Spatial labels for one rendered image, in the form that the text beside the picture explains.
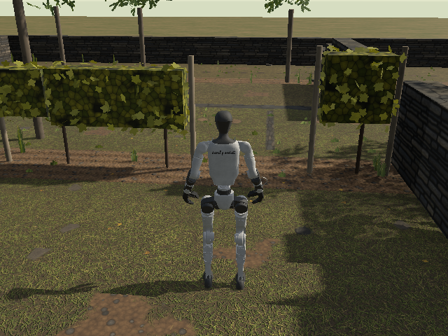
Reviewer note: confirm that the robot left forearm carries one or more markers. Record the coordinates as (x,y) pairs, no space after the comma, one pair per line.
(189,184)

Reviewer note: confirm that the left robot foot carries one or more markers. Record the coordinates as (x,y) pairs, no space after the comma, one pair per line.
(208,281)

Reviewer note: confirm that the robot right upper arm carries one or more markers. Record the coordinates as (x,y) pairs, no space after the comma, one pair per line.
(245,147)

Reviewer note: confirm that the robot right forearm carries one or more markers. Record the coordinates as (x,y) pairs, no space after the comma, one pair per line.
(257,183)

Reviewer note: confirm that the robot left upper arm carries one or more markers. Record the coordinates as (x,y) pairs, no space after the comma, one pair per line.
(201,148)

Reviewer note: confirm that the right robot hand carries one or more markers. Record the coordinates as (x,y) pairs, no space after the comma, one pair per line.
(254,193)

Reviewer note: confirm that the humanoid robot torso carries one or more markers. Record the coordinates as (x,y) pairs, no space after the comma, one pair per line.
(223,169)

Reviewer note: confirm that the left robot hand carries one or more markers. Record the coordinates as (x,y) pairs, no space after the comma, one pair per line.
(191,194)

